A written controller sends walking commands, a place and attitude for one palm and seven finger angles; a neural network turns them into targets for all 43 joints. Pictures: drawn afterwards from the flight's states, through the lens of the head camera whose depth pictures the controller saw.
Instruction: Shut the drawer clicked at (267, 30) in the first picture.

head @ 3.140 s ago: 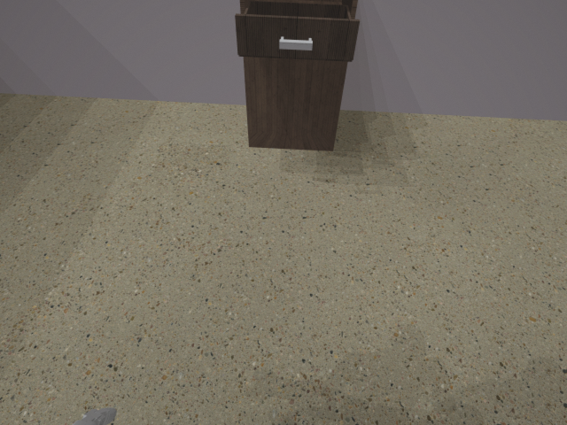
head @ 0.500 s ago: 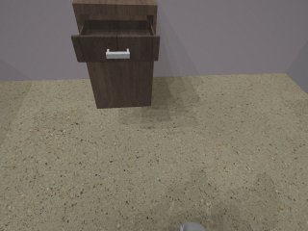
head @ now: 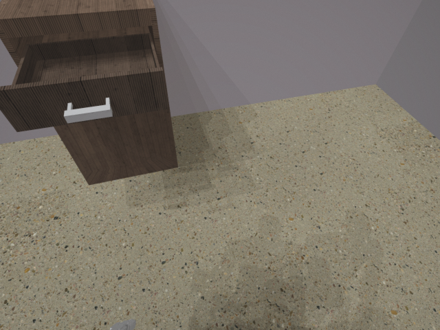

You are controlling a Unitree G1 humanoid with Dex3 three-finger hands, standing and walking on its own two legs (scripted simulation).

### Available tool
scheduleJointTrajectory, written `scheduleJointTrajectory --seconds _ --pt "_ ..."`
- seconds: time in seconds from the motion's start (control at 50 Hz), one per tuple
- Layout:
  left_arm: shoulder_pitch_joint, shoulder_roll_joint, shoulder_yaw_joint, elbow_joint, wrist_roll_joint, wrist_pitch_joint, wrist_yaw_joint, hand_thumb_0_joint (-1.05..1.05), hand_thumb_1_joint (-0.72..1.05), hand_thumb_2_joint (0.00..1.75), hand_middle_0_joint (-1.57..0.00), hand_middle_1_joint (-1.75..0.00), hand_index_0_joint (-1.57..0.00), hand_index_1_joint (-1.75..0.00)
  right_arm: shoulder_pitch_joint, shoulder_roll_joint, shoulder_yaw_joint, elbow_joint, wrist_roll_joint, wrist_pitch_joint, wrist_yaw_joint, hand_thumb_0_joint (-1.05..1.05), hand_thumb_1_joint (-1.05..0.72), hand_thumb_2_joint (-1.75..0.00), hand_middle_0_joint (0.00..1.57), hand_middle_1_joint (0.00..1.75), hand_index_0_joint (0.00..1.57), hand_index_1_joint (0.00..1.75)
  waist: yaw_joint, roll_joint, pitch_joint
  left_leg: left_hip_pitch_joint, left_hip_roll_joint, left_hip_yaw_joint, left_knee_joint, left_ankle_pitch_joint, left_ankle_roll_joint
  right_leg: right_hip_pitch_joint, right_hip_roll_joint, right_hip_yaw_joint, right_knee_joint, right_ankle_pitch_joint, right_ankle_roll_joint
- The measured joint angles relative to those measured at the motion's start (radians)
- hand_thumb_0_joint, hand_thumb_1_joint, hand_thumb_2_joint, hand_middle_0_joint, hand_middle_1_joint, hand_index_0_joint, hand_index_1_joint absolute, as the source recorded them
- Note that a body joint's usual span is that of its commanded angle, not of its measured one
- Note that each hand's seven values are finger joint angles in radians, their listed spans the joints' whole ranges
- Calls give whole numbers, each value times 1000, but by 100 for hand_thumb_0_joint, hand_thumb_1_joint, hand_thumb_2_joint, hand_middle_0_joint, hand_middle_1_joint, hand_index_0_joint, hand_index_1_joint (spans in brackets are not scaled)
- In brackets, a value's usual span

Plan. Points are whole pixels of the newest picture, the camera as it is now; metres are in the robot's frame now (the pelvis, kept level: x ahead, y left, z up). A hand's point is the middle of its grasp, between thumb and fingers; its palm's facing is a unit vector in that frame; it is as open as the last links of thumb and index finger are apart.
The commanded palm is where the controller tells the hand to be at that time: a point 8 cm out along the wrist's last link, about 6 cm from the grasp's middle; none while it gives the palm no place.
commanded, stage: walk to a spot facing it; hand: left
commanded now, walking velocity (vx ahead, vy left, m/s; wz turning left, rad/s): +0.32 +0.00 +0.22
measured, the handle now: (89, 108) +0.68 +0.39 -0.02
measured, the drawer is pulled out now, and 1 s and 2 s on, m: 0.30 0.30 0.30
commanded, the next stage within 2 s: turn to face it in 0.14 s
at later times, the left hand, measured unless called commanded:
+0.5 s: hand out of the picture +0.13 +0.24 -0.18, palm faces +0.20 -0.97 -0.15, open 7.4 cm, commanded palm none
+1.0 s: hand (117, 300) +0.20 +0.22 -0.14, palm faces +0.31 -0.92 -0.25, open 7.3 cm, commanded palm none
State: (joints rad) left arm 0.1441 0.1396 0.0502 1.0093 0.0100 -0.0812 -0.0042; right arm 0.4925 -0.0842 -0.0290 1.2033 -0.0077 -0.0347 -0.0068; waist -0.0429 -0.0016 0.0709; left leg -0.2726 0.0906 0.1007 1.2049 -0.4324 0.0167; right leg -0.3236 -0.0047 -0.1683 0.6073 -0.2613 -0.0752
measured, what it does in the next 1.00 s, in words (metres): walks ahead, turning left: left foot, then right foot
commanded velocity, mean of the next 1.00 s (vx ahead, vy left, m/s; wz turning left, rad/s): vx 0.09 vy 0.00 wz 0.27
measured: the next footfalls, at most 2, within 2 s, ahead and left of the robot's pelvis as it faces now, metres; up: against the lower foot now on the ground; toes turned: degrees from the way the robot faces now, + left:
left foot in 0.34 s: +0.28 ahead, +0.16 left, +0.00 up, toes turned +14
right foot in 0.84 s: +0.27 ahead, -0.06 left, +0.00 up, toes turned +8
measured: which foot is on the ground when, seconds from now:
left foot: up 0.00-0.32, down 0.34-0.86, up 0.88-1.00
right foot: down 0.00-0.34, up 0.36-0.82, down 0.84-1.00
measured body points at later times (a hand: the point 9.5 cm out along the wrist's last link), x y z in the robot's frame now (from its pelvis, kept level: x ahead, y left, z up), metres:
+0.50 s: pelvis +0.17 +0.07 +0.01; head +0.19 +0.10 +0.45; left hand +0.12 +0.29 -0.17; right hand +0.29 -0.15 -0.12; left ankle +0.24 +0.15 -0.72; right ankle +0.13 -0.08 -0.64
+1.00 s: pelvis +0.20 +0.03 +0.02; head +0.20 +0.00 +0.47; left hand +0.19 +0.27 -0.12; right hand +0.28 -0.19 -0.15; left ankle +0.17 +0.15 -0.67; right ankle +0.23 -0.06 -0.72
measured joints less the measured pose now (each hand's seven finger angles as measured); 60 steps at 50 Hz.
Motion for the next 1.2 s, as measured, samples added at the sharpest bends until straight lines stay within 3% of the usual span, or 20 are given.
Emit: scheduleJointTrajectory --seconds 0.06,0.14,0.2,0.3,0.36,0.42,0.46,0.5,0.64,0.76,0.82,0.86,0.92,0.98,1.04,1.12,1.2 --pt "34 22 18 4 -3 -13 25 -3 95 90 -20 -30 -21 -30 -79 -23 -13 -48 -9 11 -3 1 -91 -90 20 30 20 30 7 9 -23 -168 30 -37 53 85 -8 81 14 -9 -86 6 13" --pt "92 37 7 43 11 -4 26 -3 95 90 -20 -30 -21 -30 -185 -56 -29 -127 -14 15 3 1 -91 -90 20 30 20 30 -2 21 -53 -295 63 -38 -92 168 -30 165 16 -18 -167 -1 21" --pt "130 32 -4 67 13 3 21 -2 93 90 -20 -30 -20 -30 -243 -83 -38 -160 -15 18 8 1 -93 -90 20 30 20 30 6 23 -63 -307 68 -22 -264 226 -36 221 9 -30 -199 -23 39" --pt "189 23 -15 88 17 10 15 -1 92 90 -19 -30 -20 -30 -301 -107 -32 -185 -14 11 26 1 -93 -90 20 29 20 30 48 7 -49 -232 36 7 -488 243 -14 299 -13 -61 -186 -100 82" --pt "224 24 -15 98 9 26 16 0 91 90 -20 -30 -20 -30 -318 -109 -24 -203 -22 -5 25 1 -93 -90 20 29 20 30 61 -16 -32 -159 -9 28 -568 272 31 265 -63 -63 -5 -192 106" --pt "208 34 -14 97 -1 60 21 0 91 90 -20 -30 -20 -30 -335 -92 -6 -217 -14 -11 13 0 -92 -90 20 30 20 30 71 -35 1 -142 -33 36 -534 209 66 89 -68 44 408 -290 100" --pt "187 40 -8 89 2 72 22 0 91 90 -20 -30 -20 -30 -333 -78 3 -217 -12 -7 4 0 -92 -90 20 30 20 30 71 -36 8 -107 -47 34 -582 221 61 -7 -68 78 542 -249 104" --pt "161 44 -4 71 4 79 21 1 91 90 -19 -30 -20 -30 -328 -68 0 -214 -6 -2 -8 0 -92 -90 20 30 20 30 71 -36 10 -74 -66 31 -644 247 67 -76 -79 99 560 -186 113" --pt "113 42 5 12 11 103 29 0 91 90 -19 -30 -20 -30 -307 -83 -8 -203 -8 32 -6 -1 -94 -90 20 30 21 30 58 -19 -27 -19 -109 9 -759 293 76 -141 -90 134 404 -104 133" --pt "90 32 1 -8 10 113 35 0 91 90 -19 -30 -20 -30 -282 -84 -14 -199 -16 52 -2 0 -93 -90 20 30 21 30 32 0 -46 -19 -122 -12 -752 285 61 -50 -60 125 193 -139 128" --pt "85 22 -5 -17 7 103 37 0 91 90 -19 -30 -20 -30 -268 -85 -17 -192 -14 60 0 0 -92 -90 20 30 21 30 25 12 -50 -36 -126 -23 -720 273 46 31 -40 119 41 -85 120" --pt "83 10 -10 -18 9 90 41 0 91 90 -19 -30 -20 -30 -260 -92 -22 -183 -6 66 2 0 -92 -90 20 30 21 30 28 32 -49 -59 -120 -37 -669 240 27 73 -26 110 -47 -30 96" --pt "90 -3 -20 -24 12 85 43 0 91 90 -20 -30 -20 -30 -248 -98 -32 -174 -5 89 5 0 -92 -90 20 30 20 30 22 46 -48 -116 -120 -65 -478 46 -11 91 -28 79 -63 -22 51" --pt "98 1 -17 -22 8 78 42 0 92 90 -20 -30 -21 -30 -237 -101 -36 -163 -11 95 10 1 -92 -90 20 30 20 30 25 41 -49 -157 -98 -72 -279 35 -33 121 -34 55 -116 1 41" --pt "116 5 -14 -14 10 64 36 0 92 90 -20 -30 -21 -30 -223 -104 -39 -154 -16 89 17 1 -91 -90 20 30 20 30 30 37 -54 -150 -63 -73 -227 60 -45 144 -39 33 -159 20 43" --pt "155 8 -13 4 17 46 25 0 92 90 -20 -30 -21 -30 -217 -107 -40 -141 -20 85 25 1 -91 -90 20 30 20 30 53 22 -60 -99 -27 -56 -325 38 -46 159 -52 14 -190 29 50" --pt "207 13 -11 42 21 46 15 0 91 90 -20 -30 -21 -30 -236 -104 -35 -143 -18 72 27 1 -91 -90 20 30 20 30 85 0 -60 -34 -21 -34 -487 12 -34 161 -69 13 -197 27 65"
